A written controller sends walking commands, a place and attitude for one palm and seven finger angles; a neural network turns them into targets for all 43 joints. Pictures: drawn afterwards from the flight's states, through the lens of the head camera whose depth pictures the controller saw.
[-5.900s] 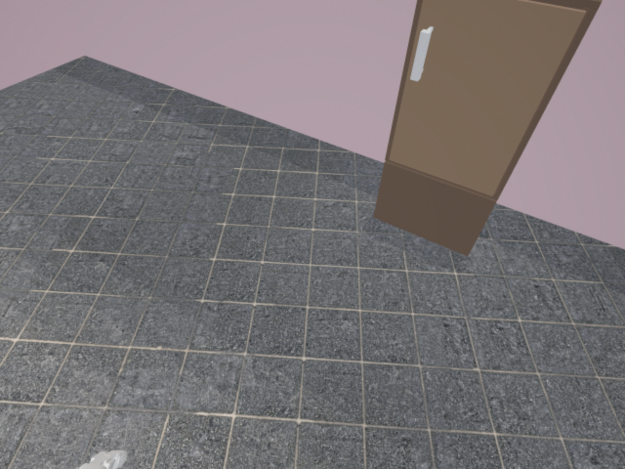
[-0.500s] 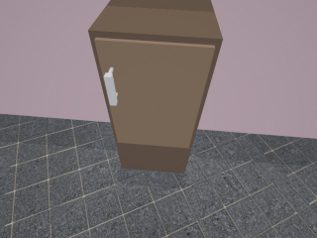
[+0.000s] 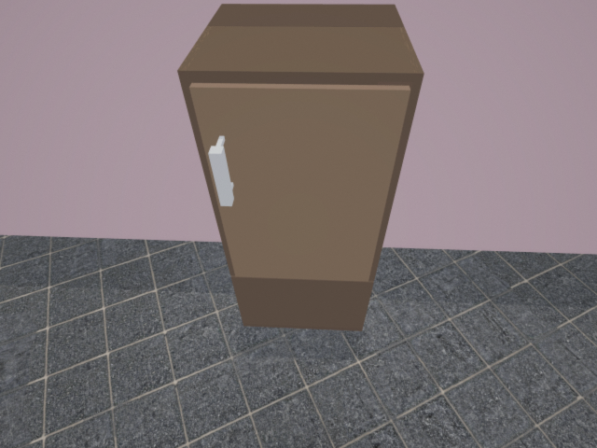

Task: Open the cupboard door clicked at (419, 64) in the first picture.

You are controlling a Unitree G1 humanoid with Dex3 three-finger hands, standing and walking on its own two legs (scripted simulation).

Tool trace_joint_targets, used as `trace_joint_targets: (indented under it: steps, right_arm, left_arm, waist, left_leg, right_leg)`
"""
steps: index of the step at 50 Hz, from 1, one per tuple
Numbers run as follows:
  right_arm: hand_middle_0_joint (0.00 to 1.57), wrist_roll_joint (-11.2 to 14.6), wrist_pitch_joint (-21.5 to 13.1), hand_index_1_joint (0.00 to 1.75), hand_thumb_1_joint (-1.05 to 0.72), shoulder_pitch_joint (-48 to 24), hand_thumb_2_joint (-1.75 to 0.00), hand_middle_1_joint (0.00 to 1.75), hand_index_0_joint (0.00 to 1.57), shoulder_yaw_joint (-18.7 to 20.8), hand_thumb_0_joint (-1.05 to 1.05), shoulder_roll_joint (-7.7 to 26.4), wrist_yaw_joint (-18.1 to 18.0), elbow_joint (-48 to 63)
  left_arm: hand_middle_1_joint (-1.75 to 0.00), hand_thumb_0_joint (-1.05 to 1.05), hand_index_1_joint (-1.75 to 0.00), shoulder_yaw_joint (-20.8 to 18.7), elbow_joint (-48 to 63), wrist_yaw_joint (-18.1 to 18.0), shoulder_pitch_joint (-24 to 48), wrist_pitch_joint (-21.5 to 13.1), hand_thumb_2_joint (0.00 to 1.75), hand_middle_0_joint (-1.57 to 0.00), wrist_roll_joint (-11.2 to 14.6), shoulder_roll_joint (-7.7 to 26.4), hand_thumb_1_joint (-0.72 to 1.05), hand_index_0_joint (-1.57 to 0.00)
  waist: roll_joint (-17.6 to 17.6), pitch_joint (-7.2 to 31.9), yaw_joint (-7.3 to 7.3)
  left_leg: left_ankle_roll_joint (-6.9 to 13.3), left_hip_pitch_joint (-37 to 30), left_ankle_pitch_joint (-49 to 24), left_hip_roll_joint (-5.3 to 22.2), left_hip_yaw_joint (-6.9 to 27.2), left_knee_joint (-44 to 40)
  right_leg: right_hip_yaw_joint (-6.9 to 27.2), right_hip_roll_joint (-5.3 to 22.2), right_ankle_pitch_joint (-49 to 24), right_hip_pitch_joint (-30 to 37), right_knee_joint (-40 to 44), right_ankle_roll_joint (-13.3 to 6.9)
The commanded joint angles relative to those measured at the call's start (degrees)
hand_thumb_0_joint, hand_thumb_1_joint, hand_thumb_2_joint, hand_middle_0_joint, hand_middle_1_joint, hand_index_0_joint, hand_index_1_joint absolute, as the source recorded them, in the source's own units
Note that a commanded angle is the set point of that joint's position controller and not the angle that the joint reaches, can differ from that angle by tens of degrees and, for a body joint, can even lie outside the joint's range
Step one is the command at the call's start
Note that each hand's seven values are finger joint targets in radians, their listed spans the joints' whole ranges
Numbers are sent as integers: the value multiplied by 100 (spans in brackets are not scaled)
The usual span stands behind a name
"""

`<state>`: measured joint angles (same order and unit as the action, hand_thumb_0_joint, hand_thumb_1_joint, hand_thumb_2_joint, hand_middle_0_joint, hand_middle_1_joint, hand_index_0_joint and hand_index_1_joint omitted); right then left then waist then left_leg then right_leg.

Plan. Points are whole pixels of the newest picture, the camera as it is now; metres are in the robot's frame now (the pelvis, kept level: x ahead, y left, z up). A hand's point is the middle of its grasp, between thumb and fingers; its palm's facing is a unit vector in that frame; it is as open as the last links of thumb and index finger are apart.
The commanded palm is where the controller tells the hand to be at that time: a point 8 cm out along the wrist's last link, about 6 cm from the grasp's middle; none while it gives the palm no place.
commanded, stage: look again from close up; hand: left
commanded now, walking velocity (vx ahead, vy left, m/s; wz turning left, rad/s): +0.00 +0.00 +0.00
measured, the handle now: (224, 171) +0.63 +0.19 +0.01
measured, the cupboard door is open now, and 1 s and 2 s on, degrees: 0 0 0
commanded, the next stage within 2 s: shuffle to correct the standing spot in 0.24 s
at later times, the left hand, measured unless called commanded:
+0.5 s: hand out of the picture +0.01 +0.17 -0.18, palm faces +0.02 -0.98 -0.18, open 7.4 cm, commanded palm none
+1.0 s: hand out of the picture +0.06 +0.17 -0.19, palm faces +0.05 -0.98 -0.18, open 7.4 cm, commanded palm none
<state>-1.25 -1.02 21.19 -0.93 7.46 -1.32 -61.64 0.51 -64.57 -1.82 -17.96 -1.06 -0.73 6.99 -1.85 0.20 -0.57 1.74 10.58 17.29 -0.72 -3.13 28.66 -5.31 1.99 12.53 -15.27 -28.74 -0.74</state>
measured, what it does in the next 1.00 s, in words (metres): steps on the spot: left foot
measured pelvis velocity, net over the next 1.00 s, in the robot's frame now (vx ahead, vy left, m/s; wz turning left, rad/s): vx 0.09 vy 0.01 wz -0.01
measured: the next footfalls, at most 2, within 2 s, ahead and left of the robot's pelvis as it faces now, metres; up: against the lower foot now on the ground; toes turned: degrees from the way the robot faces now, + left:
left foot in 0.84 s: +0.10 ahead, +0.09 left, +0.00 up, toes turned +2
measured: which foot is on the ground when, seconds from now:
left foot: down 0.00-0.66, up 0.68-0.82, down 0.84-1.00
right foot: down 0.00-1.00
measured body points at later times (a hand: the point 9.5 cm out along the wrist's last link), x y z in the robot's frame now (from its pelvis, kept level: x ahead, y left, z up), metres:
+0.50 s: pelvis +0.03 +0.00 +0.00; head +0.03 +0.00 +0.45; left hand +0.01 +0.22 -0.16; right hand +0.01 -0.21 -0.16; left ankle -0.02 +0.10 -0.74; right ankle +0.03 -0.11 -0.74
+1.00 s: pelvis +0.09 +0.01 -0.01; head +0.13 +0.02 +0.44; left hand +0.06 +0.22 -0.17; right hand +0.14 -0.22 -0.16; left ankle +0.08 +0.10 -0.74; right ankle +0.04 -0.11 -0.73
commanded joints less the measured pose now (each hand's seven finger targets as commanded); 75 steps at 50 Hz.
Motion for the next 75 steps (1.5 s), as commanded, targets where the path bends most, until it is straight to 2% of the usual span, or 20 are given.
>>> trace_joint_targets:
  steps: [1,17,24,29,31,33,34,36,38,40,42,43,45,50,54,57,58,60,66,75]
  right_arm:
    - [20,19,-160,30,-90,255,-90,30,20,84,0,528,-42,231]
    - [20,37,-191,30,-90,96,-90,30,20,87,0,584,-76,-35]
    - [20,-16,-115,30,-90,95,-90,30,20,136,0,631,-34,-41]
    - [20,-2,-184,30,-90,124,-90,30,20,159,0,616,-45,29]
    - [20,8,-215,30,-90,61,-90,30,20,148,0,498,-45,94]
    - [20,7,-231,30,-90,-174,-90,30,20,137,0,296,-15,248]
    - [20,10,-231,30,-90,-558,-90,30,20,142,0,308,-7,397]
    - [20,40,-225,30,-90,-778,-90,30,20,157,0,247,-6,489]
    - [20,102,-174,30,-90,-471,-90,30,20,138,0,90,8,329]
    - [20,109,-183,30,-90,277,-90,30,20,135,0,96,-14,-49]
    - [20,71,-219,30,-90,280,-90,30,20,211,0,765,-121,-33]
    - [20,70,-138,30,-90,48,-90,30,20,242,0,898,-131,52]
    - [20,86,-125,30,-90,-421,-90,30,20,244,0,874,-166,143]
    - [20,83,-77,30,-90,-372,-90,30,20,344,0,865,-220,236]
    - [20,43,34,30,-90,-590,-90,30,20,464,0,997,-205,421]
    - [20,36,86,30,-90,-687,-90,30,20,432,0,704,-139,528]
    - [20,44,113,30,-90,-721,-90,30,20,395,0,573,-104,536]
    - [20,34,139,30,-90,-795,-90,30,20,326,0,393,-54,518]
    - [20,5,75,30,-90,-719,-90,30,20,253,0,569,1,311]
    - [20,15,44,30,-90,-392,-90,30,20,159,0,517,5,41]
  left_arm:
    - [-30,0,-30,-87,206,6,-236,-70,90,-20,1,464,90,-20]
    - [-30,0,-30,-131,234,-14,-122,-83,90,-20,7,608,90,-20]
    - [-30,0,-30,-173,248,80,-220,-27,90,-20,-85,516,90,-20]
    - [-30,0,-30,-238,245,116,-479,-104,90,-20,-92,502,90,-20]
    - [-30,0,-30,-296,154,99,-759,-151,90,-20,-90,642,90,-20]
    - [-30,0,-30,-411,-27,53,-1412,-220,90,-20,-65,958,90,-20]
    - [-30,0,-30,-429,-66,22,-1617,-251,90,-20,-88,933,90,-20]
    - [-30,0,-30,-418,24,-68,-1405,-244,90,-20,-147,809,90,-20]
    - [-30,0,-30,-354,245,-86,-703,-181,90,-20,-131,741,90,-20]
    - [-30,0,-30,-312,367,-94,-309,-120,90,-20,-47,651,90,-20]
    - [-30,0,-30,-266,435,-121,-520,-29,90,-20,53,441,90,-20]
    - [-30,0,-30,-257,429,-146,-612,30,90,-20,30,409,90,-20]
    - [-30,0,-30,-229,354,-121,-460,95,90,-20,-23,462,90,-20]
    - [-30,0,-30,-245,422,-99,-467,131,90,-20,-27,518,90,-20]
    - [-30,0,-30,-331,637,-70,-416,161,90,-20,-83,613,90,-20]
    - [-30,0,-30,-365,795,-83,-360,114,90,-20,-117,852,90,-20]
    - [-30,0,-30,-347,829,-82,-251,95,90,-20,-100,922,90,-20]
    - [-30,0,-30,-310,917,-83,-50,76,90,-20,-79,942,90,-20]
    - [-30,0,-30,-250,1011,-20,293,89,90,-20,-18,872,90,-20]
    - [-30,0,-30,-200,734,8,58,14,90,-20,4,848,90,-20]
  waist:
    - [197,-708,110]
    - [163,-349,74]
    - [-178,-783,73]
    - [31,-849,130]
    - [573,-698,212]
    - [1507,-426,413]
    - [1443,-514,563]
    - [778,-474,489]
    - [718,-216,116]
    - [610,21,-193]
    - [-622,342,1]
    - [-670,231,75]
    - [-855,-384,143]
    - [-491,167,71]
    - [-80,314,112]
    - [809,425,111]
    - [1186,354,96]
    - [1226,132,70]
    - [205,-357,67]
    - [223,-501,78]
  left_leg:
    - [109,1008,-73,695,852,-1250]
    - [74,302,-1130,661,602,-1019]
    - [262,605,950,782,796,-1184]
    - [346,696,175,744,652,-657]
    - [217,1041,-101,412,210,145]
    - [25,1966,798,49,-323,1581]
    - [-3,2435,1483,144,-152,2262]
    - [-41,2507,1639,367,164,2469]
    - [-110,1279,918,414,169,1060]
    - [-175,-355,-1455,244,-30,-385]
    - [500,-719,-4840,1566,1215,-342]
    - [783,-360,-4803,1800,1167,-450]
    - [750,-110,-4875,1601,1097,-598]
    - [700,-1065,-5849,1559,928,-290]
    - [521,-624,-4462,1364,683,-18]
    - [65,126,-2279,696,106,393]
    - [-55,346,-1298,499,3,405]
    - [-159,502,-251,335,-11,379]
    - [-30,210,-983,712,423,-511]
    - [-110,260,-442,635,336,-750]
  right_leg:
    - [518,369,-26,411,388,-168]
    - [586,482,-726,564,399,-151]
    - [402,271,921,83,59,-248]
    - [524,281,443,205,-128,-355]
    - [991,609,61,695,117,-529]
    - [2155,1547,-830,1593,782,-1050]
    - [2508,1830,-1772,1752,957,-1367]
    - [2163,1989,-3513,1746,717,-1520]
    - [1170,1497,-3732,1017,351,-1066]
    - [457,777,-2743,318,-315,-459]
    - [154,238,-47,-69,-601,103]
    - [183,174,1170,152,-667,111]
    - [234,215,1080,3,-641,103]
    - [274,210,657,-190,-527,108]
    - [360,255,-659,86,-203,52]
    - [927,817,-2620,572,-22,-228]
    - [1095,1054,-2720,599,129,-410]
    - [1209,1192,-2379,459,390,-622]
    - [763,500,72,-114,650,-172]
    - [880,525,735,70,1230,-222]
